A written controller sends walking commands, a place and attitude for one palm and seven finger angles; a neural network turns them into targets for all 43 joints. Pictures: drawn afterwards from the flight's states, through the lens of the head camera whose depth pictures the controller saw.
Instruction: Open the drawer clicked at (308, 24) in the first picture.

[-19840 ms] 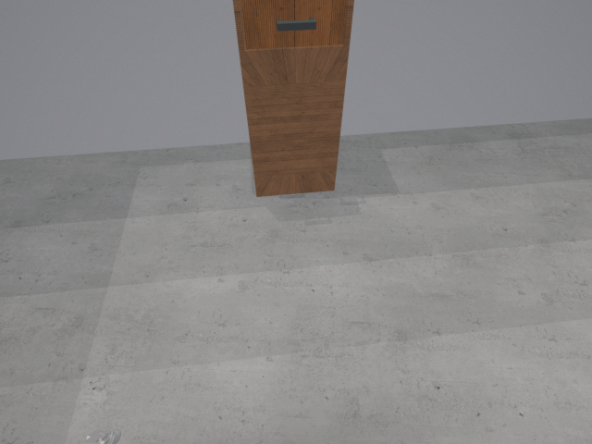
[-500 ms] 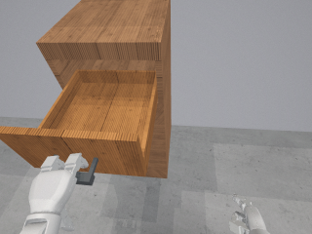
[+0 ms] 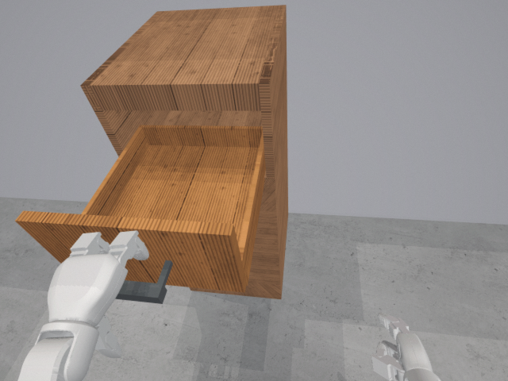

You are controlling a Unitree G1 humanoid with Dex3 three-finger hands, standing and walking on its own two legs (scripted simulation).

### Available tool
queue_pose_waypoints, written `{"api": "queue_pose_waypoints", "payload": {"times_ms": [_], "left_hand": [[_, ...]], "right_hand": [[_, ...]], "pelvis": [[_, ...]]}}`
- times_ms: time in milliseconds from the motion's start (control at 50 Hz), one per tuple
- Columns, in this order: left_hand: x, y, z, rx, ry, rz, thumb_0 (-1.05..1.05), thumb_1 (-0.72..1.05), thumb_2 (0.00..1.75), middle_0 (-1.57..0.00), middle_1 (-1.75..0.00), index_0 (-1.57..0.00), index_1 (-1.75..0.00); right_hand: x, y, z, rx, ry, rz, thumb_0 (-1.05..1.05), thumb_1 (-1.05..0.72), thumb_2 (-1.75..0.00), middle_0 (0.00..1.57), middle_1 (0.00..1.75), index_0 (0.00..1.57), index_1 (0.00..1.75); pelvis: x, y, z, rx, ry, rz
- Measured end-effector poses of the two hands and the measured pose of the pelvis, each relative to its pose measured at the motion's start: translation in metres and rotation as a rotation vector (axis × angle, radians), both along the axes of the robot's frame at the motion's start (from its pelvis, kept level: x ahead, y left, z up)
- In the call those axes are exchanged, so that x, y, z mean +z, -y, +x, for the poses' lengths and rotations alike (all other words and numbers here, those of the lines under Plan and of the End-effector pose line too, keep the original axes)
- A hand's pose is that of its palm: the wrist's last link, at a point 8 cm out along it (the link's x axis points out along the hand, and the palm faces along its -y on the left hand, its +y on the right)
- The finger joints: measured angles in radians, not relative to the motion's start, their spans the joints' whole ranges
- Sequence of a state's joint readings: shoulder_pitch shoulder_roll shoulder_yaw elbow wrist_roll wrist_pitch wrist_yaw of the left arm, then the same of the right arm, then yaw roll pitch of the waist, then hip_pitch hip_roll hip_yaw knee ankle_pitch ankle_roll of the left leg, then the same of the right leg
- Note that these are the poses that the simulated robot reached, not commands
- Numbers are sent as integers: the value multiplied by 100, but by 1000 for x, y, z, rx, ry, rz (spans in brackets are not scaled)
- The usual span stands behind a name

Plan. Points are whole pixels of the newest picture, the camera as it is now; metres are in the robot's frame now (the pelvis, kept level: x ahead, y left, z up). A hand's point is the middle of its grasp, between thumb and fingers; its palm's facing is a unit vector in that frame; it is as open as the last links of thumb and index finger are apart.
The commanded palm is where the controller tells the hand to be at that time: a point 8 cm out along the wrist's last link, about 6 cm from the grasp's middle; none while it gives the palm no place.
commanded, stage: lift the hand off the handle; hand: left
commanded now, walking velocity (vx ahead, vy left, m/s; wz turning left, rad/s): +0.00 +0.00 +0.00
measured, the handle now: (130, 277) +0.24 +0.25 +0.04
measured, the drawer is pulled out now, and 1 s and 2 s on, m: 0.30 0.30 0.30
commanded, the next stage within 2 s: draw the hand back to the body in 0.84 s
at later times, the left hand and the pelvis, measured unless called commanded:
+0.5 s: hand (96, 272) +0.21 +0.25 +0.12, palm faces +0.05 -0.07 -1.00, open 13.2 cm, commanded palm +0.18 +0.24 +0.21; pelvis +0.00 +0.01 +0.01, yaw +1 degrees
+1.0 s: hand (85, 251) +0.21 +0.23 +0.18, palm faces +0.11 -0.06 -0.99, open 13.8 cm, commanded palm +0.17 +0.25 +0.24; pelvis -0.01 +0.00 +0.01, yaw +0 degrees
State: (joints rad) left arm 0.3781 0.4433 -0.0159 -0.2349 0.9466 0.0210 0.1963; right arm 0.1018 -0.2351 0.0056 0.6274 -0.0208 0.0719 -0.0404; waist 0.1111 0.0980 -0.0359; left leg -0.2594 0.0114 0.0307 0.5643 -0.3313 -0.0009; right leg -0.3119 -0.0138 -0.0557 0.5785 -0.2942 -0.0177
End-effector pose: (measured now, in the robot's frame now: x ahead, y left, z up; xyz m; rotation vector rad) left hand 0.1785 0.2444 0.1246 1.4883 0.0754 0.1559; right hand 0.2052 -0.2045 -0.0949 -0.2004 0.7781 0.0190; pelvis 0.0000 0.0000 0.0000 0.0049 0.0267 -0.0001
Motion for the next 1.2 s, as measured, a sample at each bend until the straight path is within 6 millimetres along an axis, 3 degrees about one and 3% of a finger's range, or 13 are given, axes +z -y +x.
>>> {"api": "queue_pose_waypoints", "payload": {"times_ms": [240,520,680,760,980,1200], "left_hand": [[28,-3,1,-19,1,-4,0,-49,30,-32,-120,-41,-124],[55,-3,6,-57,-3,12,0,-49,30,-37,-123,-43,-125],[102,0,10,-74,145,42,0,-49,30,-35,-122,-37,-122],[114,-3,14,-39,132,38,0,-49,30,-33,-121,-34,-121],[102,8,7,-107,53,18,0,-49,30,-32,-121,-33,-120],[103,-8,-7,-36,75,32,0,-49,30,-32,-120,-32,-120]], "right_hand": [[13,-11,14,40,26,4,1,-90,-90,20,30,20,30],[17,-29,16,84,33,36,1,-90,-90,20,30,20,30],[18,-33,14,95,33,71,1,-90,-90,20,30,20,30],[20,-31,13,89,37,90,1,-90,-90,20,30,20,30],[22,-13,2,68,55,66,1,-90,-90,20,30,20,30],[14,-3,-10,62,27,43,1,-90,-90,20,30,20,30]], "pelvis": [[8,-4,0,12,39,-5],[13,-7,-4,24,76,-6],[14,-8,-7,22,84,-4],[14,-8,-10,17,85,-1],[13,-3,-15,8,83,0],[12,1,-19,18,89,-2]]}}
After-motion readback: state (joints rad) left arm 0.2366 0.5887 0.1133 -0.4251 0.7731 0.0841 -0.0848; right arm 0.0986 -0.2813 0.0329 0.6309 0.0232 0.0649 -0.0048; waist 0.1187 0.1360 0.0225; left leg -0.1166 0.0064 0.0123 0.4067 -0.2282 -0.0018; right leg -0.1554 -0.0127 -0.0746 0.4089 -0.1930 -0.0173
